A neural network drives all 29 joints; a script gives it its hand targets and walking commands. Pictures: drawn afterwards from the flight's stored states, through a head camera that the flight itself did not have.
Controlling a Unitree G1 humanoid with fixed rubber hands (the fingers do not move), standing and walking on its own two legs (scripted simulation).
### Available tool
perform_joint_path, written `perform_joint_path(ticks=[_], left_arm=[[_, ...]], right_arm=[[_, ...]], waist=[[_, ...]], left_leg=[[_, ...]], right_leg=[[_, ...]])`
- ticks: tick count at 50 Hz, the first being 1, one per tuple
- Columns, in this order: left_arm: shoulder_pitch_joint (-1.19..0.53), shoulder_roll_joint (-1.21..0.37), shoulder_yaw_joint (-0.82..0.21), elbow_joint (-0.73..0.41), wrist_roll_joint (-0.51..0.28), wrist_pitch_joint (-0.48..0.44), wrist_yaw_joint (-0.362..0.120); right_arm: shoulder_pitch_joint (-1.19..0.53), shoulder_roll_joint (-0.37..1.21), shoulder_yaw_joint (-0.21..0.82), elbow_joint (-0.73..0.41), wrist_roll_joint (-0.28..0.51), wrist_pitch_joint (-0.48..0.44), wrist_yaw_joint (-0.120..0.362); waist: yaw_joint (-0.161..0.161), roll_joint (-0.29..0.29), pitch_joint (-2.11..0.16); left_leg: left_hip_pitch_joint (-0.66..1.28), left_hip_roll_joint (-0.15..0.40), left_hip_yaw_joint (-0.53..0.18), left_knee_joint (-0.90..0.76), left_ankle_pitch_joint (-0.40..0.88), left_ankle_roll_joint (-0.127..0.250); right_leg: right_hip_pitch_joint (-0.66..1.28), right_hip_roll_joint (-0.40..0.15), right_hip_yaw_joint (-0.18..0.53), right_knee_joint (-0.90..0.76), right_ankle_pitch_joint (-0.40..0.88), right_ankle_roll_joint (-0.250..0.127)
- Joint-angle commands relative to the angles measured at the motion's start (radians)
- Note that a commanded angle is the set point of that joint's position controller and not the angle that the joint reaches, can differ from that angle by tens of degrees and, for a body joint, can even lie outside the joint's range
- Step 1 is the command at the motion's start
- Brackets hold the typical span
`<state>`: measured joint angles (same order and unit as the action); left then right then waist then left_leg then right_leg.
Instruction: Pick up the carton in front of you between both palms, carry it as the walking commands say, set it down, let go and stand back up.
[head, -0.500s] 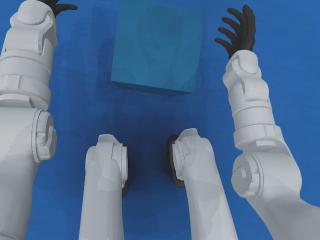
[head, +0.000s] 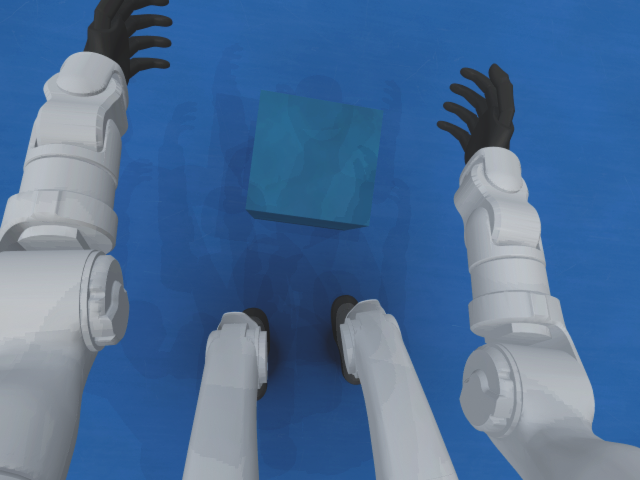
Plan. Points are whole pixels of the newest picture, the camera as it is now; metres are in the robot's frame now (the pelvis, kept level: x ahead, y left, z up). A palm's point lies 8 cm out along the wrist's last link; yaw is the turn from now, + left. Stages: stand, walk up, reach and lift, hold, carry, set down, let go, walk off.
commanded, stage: set down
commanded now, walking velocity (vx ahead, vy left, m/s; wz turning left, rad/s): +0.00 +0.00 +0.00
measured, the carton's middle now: (309, 172) +0.50 -0.04 -0.47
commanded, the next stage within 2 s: let go in 0.08 s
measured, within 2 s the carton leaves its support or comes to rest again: neither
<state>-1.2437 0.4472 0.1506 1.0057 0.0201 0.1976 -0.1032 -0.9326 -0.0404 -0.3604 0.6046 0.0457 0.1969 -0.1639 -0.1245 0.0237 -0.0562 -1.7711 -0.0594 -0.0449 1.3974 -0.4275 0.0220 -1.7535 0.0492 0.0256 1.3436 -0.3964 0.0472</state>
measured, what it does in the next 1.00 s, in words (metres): rises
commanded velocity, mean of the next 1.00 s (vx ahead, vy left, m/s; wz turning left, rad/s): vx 0.00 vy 0.00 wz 0.00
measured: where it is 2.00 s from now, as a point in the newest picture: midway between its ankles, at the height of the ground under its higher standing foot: (303, 361)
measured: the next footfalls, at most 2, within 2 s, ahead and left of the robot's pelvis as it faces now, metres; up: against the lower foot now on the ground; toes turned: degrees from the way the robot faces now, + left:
none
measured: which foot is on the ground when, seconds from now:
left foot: down 0.00-1.00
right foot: down 0.00-1.00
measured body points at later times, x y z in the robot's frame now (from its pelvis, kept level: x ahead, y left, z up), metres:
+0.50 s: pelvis +0.05 -0.01 +0.12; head +0.28 +0.01 +0.51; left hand +0.43 +0.21 +0.00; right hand +0.39 -0.23 +0.01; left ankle +0.07 +0.10 -0.56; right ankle +0.09 -0.13 -0.56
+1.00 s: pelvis +0.11 -0.01 +0.18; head +0.16 +0.00 +0.63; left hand +0.30 +0.22 +0.10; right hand +0.28 -0.25 +0.11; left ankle +0.07 +0.10 -0.56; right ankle +0.09 -0.13 -0.56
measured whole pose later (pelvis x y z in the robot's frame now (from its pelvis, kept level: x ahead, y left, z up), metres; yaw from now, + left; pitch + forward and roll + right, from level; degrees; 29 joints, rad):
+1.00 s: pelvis +0.11 -0.01 +0.18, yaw +1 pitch +5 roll +0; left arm 0.16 0.21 0.07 0.50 0.01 0.02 -0.03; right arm 0.23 -0.21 -0.02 0.43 0.03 0.03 0.07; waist -0.03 -0.02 0.01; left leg -0.27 -0.03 -0.05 0.46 -0.28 0.01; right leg -0.28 0.04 0.07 0.45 -0.26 -0.01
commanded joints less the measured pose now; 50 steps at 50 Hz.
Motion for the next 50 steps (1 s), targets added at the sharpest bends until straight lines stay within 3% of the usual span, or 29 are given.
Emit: perform_joint_path(ticks=[1, 8, 14, 17, 21, 27, 38, 45, 50], left_arm=[[-0.245, 0.1, 0.027, -0.102, 0.02, -0.024, -0.005], [-0.131, 0.043, 0.082, -0.092, 0.082, -0.044, 0.007], [0.157, -0.08, 0.122, -0.249, 0.127, -0.062, 0.084], [0.302, -0.132, 0.112, -0.357, 0.119, -0.075, 0.126], [0.451, -0.161, 0.079, -0.463, 0.086, -0.099, 0.151], [0.719, -0.16, 0.045, -0.483, 0.051, -0.147, 0.133], [1.152, -0.149, -0.004, -0.51, 0.012, -0.22, 0.108], [1.336, -0.154, -0.046, -0.565, -0.002, -0.216, 0.092], [1.416, -0.155, -0.07, -0.614, -0.015, -0.182, 0.069]], right_arm=[[-0.136, -0.08, -0.016, -0.112, -0.02, -0.024, 0.009], [-0.037, -0.063, -0.017, -0.095, -0.068, -0.049, 0.046], [0.216, -0.116, 0.038, -0.139, -0.123, -0.093, 0.126], [0.32, -0.163, 0.08, -0.169, -0.133, -0.107, 0.174], [0.442, -0.19, 0.139, -0.186, -0.11, -0.12, 0.221], [0.676, -0.191, 0.216, -0.161, -0.058, -0.153, 0.247], [1.044, -0.225, 0.303, -0.265, -0.014, -0.209, 0.227], [1.126, -0.252, 0.319, -0.275, -0.005, -0.203, 0.231], [1.138, -0.267, 0.309, -0.262, -0.019, -0.173, 0.236]], waist=[[-0.022, 0.149, -0.976], [-0.001, 0.138, -0.958], [0.015, 0.121, -1.031], [0.02, 0.096, -0.959], [0.021, 0.055, -0.798], [0.031, 0.016, -0.583], [0.06, -0.049, -0.368], [0.099, 0.01, -0.171], [0.118, 0.01, -0.059]], left_leg=[[0.797, -0.004, 0.003, -0.192, 0.364, -0.028], [0.917, -0.001, -0.009, -0.31, 0.45, -0.035], [1.154, 0.003, -0.024, -0.404, 0.631, -0.05], [1.178, 0.005, -0.022, -0.473, 0.582, -0.056], [1.122, 0.003, -0.004, -0.574, 0.414, -0.053], [1.112, 0.007, 0.016, -0.672, 0.325, -0.037], [1.297, 0.003, 0.016, -0.841, 0.427, -0.027], [1.547, 0.018, 0.012, -0.948, 0.493, -0.04], [1.637, 0.026, 0.012, -0.997, 0.478, -0.042]], right_leg=[[0.418, 0.029, -0.12, -0.159, 0.293, 0.04], [0.519, 0.025, -0.112, -0.277, 0.338, 0.037], [0.644, 0.029, -0.113, -0.368, 0.41, 0.014], [0.753, 0.022, -0.097, -0.421, 0.4, -0.005], [0.949, 0.002, -0.059, -0.496, 0.389, -0.019], [1.179, -0.027, -0.009, -0.594, 0.409, -0.017], [1.549, -0.036, 0.038, -0.742, 0.675, -0.005], [1.568, -0.014, 0.017, -0.883, 0.551, -0.012], [1.593, -0.006, 0.007, -0.937, 0.45, -0.018]])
